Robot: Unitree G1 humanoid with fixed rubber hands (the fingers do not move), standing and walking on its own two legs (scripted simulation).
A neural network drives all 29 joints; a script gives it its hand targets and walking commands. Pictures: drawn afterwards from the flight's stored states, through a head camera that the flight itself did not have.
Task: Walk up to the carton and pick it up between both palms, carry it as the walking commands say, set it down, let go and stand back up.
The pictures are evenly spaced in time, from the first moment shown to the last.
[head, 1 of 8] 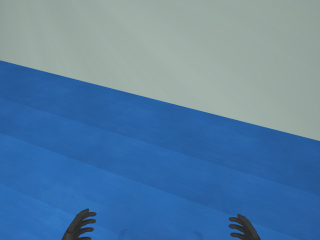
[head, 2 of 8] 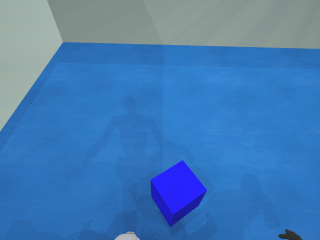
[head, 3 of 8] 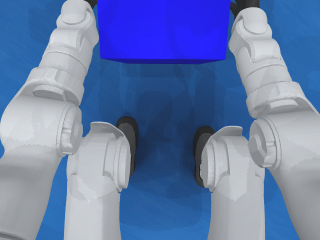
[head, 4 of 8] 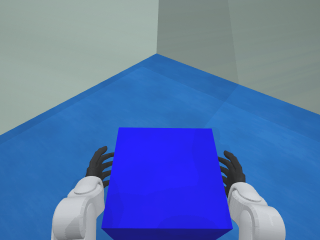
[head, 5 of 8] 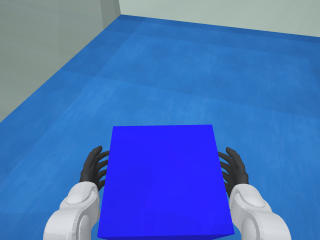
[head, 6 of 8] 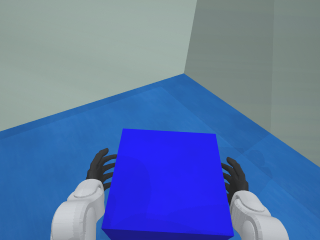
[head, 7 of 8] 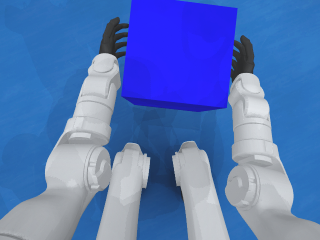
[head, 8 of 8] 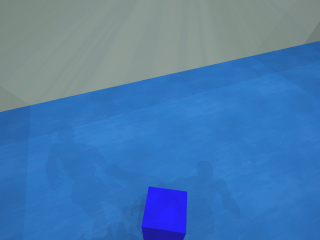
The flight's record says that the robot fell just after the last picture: no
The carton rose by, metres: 0.68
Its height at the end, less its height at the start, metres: +0.00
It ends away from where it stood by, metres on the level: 0.81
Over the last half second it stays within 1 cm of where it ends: yes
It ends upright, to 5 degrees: yes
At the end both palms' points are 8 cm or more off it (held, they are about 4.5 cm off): yes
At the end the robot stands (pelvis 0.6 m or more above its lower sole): yes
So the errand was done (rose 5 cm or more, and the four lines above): yes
